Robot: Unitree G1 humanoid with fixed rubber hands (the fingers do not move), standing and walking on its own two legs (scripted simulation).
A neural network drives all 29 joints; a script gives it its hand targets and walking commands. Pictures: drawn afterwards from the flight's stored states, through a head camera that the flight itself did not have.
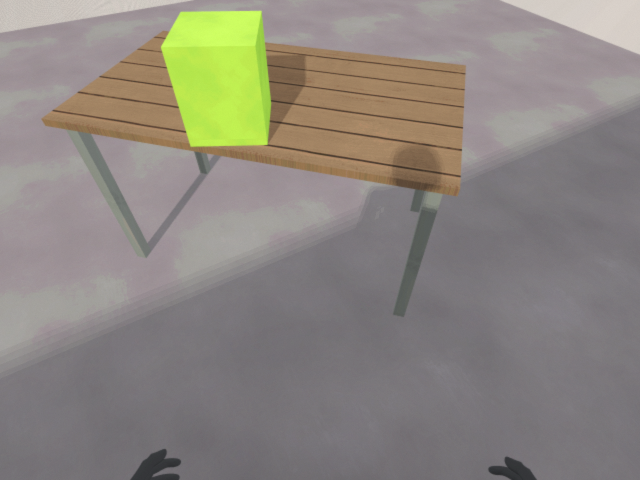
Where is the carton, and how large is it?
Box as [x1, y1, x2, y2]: [161, 11, 270, 146]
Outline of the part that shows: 180,12 163,42 161,48 190,145 198,146 267,144 270,97 261,11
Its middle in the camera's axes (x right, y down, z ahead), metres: -0.25 -0.41 +0.98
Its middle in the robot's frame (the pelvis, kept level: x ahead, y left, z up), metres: +1.01 +0.27 +0.01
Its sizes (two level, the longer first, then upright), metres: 0.210 0.200 0.250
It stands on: a table, 0.65 m high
